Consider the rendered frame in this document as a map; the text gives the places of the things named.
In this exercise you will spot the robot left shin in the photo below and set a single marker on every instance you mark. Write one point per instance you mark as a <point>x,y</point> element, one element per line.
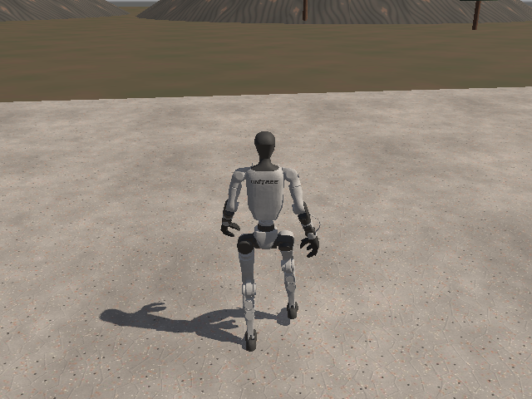
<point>249,312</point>

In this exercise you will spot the robot left forearm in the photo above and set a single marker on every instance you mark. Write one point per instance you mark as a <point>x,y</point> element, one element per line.
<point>227,216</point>

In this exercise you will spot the right robot upper arm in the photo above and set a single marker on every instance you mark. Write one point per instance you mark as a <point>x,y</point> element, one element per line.
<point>295,188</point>

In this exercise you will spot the robot left hand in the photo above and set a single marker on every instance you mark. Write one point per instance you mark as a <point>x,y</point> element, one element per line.
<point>225,231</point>

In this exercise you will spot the robot right forearm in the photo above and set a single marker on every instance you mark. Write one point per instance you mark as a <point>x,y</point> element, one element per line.
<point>307,223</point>

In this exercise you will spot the robot right thigh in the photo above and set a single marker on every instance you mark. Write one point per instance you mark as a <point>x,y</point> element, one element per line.
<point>285,243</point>

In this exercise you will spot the robot right hand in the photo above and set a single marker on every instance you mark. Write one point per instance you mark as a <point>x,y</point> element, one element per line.
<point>314,244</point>

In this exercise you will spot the left robot upper arm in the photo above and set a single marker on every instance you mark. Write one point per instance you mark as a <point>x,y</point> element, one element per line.
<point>235,187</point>

